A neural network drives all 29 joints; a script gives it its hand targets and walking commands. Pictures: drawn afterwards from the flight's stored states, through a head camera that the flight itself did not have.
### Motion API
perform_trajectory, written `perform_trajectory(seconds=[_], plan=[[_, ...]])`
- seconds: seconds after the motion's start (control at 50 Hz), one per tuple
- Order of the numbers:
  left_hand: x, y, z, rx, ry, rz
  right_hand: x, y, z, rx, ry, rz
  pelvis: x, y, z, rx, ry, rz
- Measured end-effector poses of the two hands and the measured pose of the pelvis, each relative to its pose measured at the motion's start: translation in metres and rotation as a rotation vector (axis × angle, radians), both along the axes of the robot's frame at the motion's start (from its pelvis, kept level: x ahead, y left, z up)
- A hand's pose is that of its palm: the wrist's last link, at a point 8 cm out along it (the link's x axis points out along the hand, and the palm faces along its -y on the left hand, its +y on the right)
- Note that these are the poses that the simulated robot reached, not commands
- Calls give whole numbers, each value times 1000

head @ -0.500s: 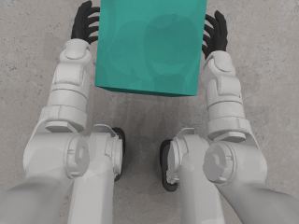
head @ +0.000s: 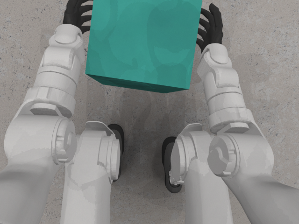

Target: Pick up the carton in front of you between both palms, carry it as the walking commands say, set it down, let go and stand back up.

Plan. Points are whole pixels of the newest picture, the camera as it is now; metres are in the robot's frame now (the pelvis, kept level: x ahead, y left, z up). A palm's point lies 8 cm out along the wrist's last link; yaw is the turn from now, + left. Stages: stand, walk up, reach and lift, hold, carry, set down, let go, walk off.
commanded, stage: set down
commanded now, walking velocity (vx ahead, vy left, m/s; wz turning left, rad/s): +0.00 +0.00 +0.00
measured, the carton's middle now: (141, 48) +0.50 +0.05 -0.23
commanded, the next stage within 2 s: none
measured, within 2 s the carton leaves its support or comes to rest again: rests again in 0.78 s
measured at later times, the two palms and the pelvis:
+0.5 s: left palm (75, 27) +0.52 +0.20 -0.17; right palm (210, 41) +0.52 -0.11 -0.16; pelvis -0.01 +0.01 -0.01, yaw +0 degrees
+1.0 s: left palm (58, 40) +0.49 +0.24 -0.20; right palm (220, 57) +0.49 -0.16 -0.20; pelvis -0.01 +0.01 -0.01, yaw +0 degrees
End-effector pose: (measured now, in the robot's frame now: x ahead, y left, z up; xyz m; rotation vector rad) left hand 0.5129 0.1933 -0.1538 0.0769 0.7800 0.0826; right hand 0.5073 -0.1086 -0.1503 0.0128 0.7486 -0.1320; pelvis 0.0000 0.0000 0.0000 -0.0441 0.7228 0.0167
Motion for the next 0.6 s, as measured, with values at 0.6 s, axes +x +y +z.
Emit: perform_trajectory(seconds=[0.6], plan=[[4, 4, -15, -31, -1, -12, 9, -4, -10, 29, -17, 73, -11, 6, -15, 4, -78, -12]])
